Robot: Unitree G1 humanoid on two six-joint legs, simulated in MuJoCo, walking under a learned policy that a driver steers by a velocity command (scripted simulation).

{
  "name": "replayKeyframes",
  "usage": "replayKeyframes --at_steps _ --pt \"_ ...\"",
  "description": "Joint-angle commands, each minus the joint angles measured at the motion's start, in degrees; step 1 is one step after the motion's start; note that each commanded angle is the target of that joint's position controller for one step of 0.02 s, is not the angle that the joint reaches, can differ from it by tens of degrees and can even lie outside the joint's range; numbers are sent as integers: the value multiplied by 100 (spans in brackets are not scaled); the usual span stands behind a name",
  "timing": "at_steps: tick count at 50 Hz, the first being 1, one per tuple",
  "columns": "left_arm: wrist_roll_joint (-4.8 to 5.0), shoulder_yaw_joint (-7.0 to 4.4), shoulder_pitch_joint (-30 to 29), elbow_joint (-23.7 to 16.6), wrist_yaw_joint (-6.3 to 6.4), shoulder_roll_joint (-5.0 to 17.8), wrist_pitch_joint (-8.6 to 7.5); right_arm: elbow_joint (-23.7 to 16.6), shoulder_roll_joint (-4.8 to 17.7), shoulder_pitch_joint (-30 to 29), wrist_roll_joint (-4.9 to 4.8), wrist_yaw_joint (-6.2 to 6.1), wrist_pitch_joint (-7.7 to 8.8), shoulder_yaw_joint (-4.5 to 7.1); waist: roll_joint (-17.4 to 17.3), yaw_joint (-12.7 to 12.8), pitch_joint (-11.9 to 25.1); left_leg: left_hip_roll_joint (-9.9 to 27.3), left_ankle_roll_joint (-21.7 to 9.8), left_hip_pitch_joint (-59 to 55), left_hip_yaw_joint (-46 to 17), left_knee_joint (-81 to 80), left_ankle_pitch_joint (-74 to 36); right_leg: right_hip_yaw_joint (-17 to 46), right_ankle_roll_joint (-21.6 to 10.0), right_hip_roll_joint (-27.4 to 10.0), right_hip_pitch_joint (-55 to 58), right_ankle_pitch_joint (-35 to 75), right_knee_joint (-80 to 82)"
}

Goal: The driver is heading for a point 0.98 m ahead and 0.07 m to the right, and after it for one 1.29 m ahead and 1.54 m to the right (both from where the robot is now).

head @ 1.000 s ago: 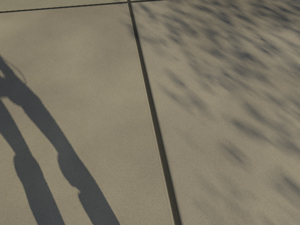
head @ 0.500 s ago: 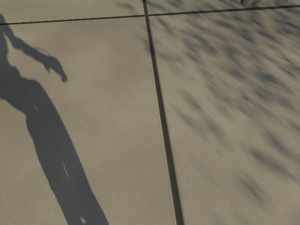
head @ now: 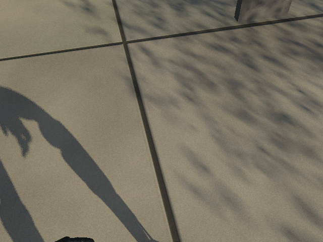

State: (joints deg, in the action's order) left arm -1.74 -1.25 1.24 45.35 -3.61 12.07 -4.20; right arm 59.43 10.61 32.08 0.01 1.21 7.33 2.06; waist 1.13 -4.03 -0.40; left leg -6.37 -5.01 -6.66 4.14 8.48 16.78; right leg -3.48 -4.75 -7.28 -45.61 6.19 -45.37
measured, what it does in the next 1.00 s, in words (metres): walks ahead: right foot, then left foot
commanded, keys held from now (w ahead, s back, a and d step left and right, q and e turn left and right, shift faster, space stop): w+shift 0.68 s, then w+e+shift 0.32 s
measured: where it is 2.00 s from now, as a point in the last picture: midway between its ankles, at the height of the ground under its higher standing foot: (185, 49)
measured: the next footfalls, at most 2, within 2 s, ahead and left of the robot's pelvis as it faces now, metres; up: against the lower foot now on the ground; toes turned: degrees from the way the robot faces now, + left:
right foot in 0.14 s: +0.36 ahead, -0.08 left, +0.00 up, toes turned -3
left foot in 0.60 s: +0.82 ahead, +0.10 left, +0.00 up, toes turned +4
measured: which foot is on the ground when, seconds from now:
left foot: down 0.00-0.16, up 0.18-0.58, down 0.60-1.00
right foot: up 0.00-0.12, down 0.14-0.62, up 0.64-1.00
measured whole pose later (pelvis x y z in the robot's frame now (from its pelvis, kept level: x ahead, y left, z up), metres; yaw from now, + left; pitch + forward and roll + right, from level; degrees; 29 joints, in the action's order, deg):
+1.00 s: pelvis +0.97 +0.02 -0.02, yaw -10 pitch +1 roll +1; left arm -0.9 -0.3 1.5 44.4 -4.0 14.0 -3.3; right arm 57.3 12.3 28.5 0.5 -0.2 8.1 1.1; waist 1.1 -3.2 -2.3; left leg -4.5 -2.2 -14.1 14.1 7.3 19.1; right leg -8.0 -8.4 -2.4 -43.6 8.2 -40.7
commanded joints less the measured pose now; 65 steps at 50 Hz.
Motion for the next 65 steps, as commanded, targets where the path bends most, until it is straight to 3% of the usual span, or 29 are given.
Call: replayKeyframes --at_steps 1,4,6,7,8,9,10,12,16,21,27,30,31,32,33,35,38,44,48,50,52,53,54,55,56,57,58,61,65 --pt "69 54 -753 -460 -19 170 -58 -317 800 -94 -41 -68 154 72 -240 193 -978 1432 -404 1112 -401 -1036 -3436 -386 -163 370 1192 579 1064" --pt "49 -30 -577 -469 99 463 -73 -236 1107 51 78 -162 64 86 -621 376 -401 1624 -232 -270 -218 125 -6846 -663 -358 1000 1670 -302 1395" --pt "62 -199 988 -56 231 847 -76 -198 1392 -103 239 -286 -104 162 -928 1158 533 1805 -207 -449 -203 2228 -7795 -467 -559 1264 3159 -1151 1446" --pt "17 -313 2151 304 324 1051 -67 -263 1434 -389 249 -304 -166 188 -852 1727 1021 1677 -220 198 -86 3801 -6964 -293 -686 1049 4453 -1275 1692" --pt "-115 -462 3085 461 427 1522 -42 -443 978 -462 258 -254 -139 103 -254 1886 1664 1227 -325 1642 -89 5938 -4238 1039 -851 -208 5898 -2930 1293" --pt "-193 -543 2754 468 339 1719 -48 -666 194 288 -167 -70 -27 -51 1724 968 2284 103 -79 4210 -639 8026 834 4769 -1753 -1645 7373 -4397 2439" --pt "-83 -515 2320 451 242 1257 -47 -758 821 -451 -126 -143 14 45 633 1091 1670 530 -310 4937 -1015 8050 374 4715 -1499 -1287 6942 -4407 2971" --pt "-83 -366 1844 602 202 619 -166 -1008 740 -1335 -33 -119 32 29 -449 762 385 977 -334 4799 -956 7281 -269 3074 -1173 -935 5144 -2862 3232" --pt "80 -238 1951 919 287 443 -339 -1245 286 -1523 282 132 -270 -94 -66 137 -342 1444 -16 4531 -864 6362 -290 1919 -886 -399 3472 -2616 3890" --pt "200 -207 2337 958 204 550 -476 -1903 454 -3244 228 242 -240 -204 -171 425 -993 1376 129 4228 -18 3755 -2206 571 -623 297 2873 -219 4415" --pt "134 -247 2920 1155 326 1171 -418 -2031 804 -3595 182 148 -203 -148 320 474 -441 534 -274 3384 498 2258 -2201 189 -370 -177 5196 3903 3808" --pt "-55 -330 2520 1127 499 1502 -173 -1226 1398 -809 199 -84 -246 154 612 -950 1055 388 -554 605 159 2214 -1074 44 -230 -220 4805 4320 160" --pt "-85 -241 2538 977 472 1009 -177 -1050 1882 143 294 -196 -279 312 -1 -1108 1716 1596 -685 -727 -1139 2575 418 63 -285 204 3532 1767 -2072" --pt "343 -71 3393 763 308 208 -282 -1058 2147 -198 371 -109 -274 406 -2081 -145 2529 3028 -1471 -2127 -4769 1292 1873 590 -42 1284 1237 -3130 -4232" --pt "297 -150 2777 691 373 773 -318 -1111 1718 -694 260 -11 -288 404 -1053 -240 1981 2717 -1307 -1763 -4878 744 1905 961 -251 881 481 -2767 -4356" --pt "212 -122 1823 479 364 693 -316 -982 1000 -1216 275 20 -159 256 162 34 490 2348 -982 97 -3011 589 331 883 -262 400 497 -2085 -3591" --pt "15 -47 1979 460 183 302 -7 -739 587 -1230 212 -22 -10 111 -132 564 -76 1978 -527 1608 -1778 55 13 951 -153 46 1125 -1963 -2958" --pt "122 17 413 -156 20 335 110 -585 638 -915 78 28 193 63 -207 405 -804 1207 245 1900 514 -457 -2866 94 -132 224 681 -121 -1123" --pt "96 98 -286 -444 -63 331 25 -498 932 -497 18 -138 199 33 -261 308 -851 1461 481 926 1027 -281 -5386 -696 -387 593 1050 552 474" --pt "56 49 -58 -370 -60 537 28 -543 1221 -392 54 -326 97 70 -572 486 -426 1576 595 172 1141 487 -7276 -1007 -528 1069 1520 267 773" --pt "79 -115 1473 63 -41 875 77 -807 1677 -759 60 -475 -23 172 -925 1253 503 1772 660 396 1086 2677 -9097 -941 -695 1585 3219 -549 576" --pt "26 -268 2573 332 41 1218 100 -907 1797 -1142 166 -487 -128 235 -1022 1834 667 2042 655 973 879 4203 -8790 -466 -1032 1429 4194 -1138 741" --pt "105 -461 3439 596 183 1408 111 -905 1720 -1478 192 -405 -207 287 -564 2318 788 1416 561 1679 979 6599 -5598 133 -1325 1069 5033 -1117 1279" --pt "147 -525 3004 753 278 1679 169 -1284 619 -1605 360 -264 -123 23 910 1351 452 516 479 4147 527 8596 1240 1230 -1504 374 5948 52 382" --pt "45 -660 2723 519 292 2180 244 -1924 613 -1468 105 -206 -15 -63 1218 1048 1515 356 577 5652 -571 9287 1388 4039 -2638 -507 6997 -1875 1764" --pt "41 -636 2497 369 320 1778 260 -2012 909 -1862 178 -176 137 -90 203 1077 973 676 426 5972 -958 8642 773 4825 -2355 -694 6406 -3174 3005" --pt "79 -542 2196 401 318 1363 276 -1982 1034 -2033 208 -143 169 -52 -537 753 157 922 383 5701 -912 7936 346 4307 -1928 -480 5273 -3306 3374" --pt "158 -395 1825 271 378 1021 52 -2015 940 -1956 454 -114 -158 -108 -902 97 -507 1366 762 4660 -882 6716 409 3187 -1681 167 3085 -1988 3459" --pt "158 -475 1911 140 327 1280 -142 -2618 783 -3141 319 -14 -315 -225 -392 377 -743 1396 969 3738 -475 4263 -1042 2422 -1423 803 1944 -981 3725"
Keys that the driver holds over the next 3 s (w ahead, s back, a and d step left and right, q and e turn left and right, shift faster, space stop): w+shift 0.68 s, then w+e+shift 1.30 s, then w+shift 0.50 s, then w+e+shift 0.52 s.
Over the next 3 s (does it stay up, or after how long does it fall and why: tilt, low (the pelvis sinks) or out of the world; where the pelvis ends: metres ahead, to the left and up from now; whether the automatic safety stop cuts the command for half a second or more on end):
stays up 1.55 -0.60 0.00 its command is cut before an obstacle after 1.5 s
